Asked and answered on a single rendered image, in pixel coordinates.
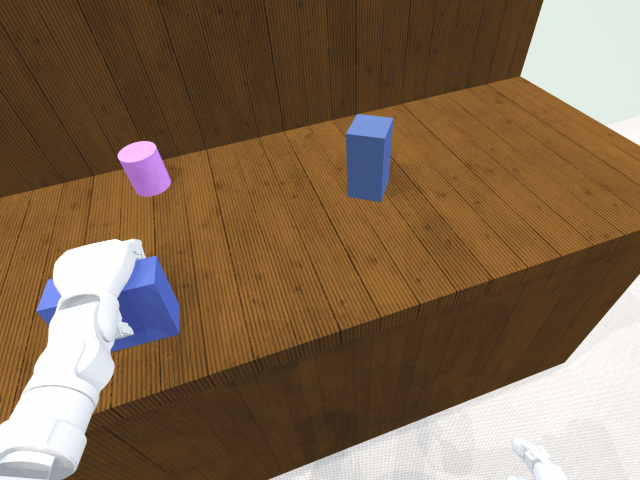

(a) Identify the table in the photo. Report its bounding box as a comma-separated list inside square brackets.
[0, 0, 640, 480]

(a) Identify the robot right hand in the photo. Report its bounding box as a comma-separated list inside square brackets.
[507, 437, 568, 480]

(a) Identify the left robot forearm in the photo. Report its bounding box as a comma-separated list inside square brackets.
[0, 287, 119, 480]

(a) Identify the robot left hand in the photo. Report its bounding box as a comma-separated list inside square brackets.
[53, 239, 146, 340]

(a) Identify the sponge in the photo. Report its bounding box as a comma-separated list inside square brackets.
[36, 256, 180, 352]

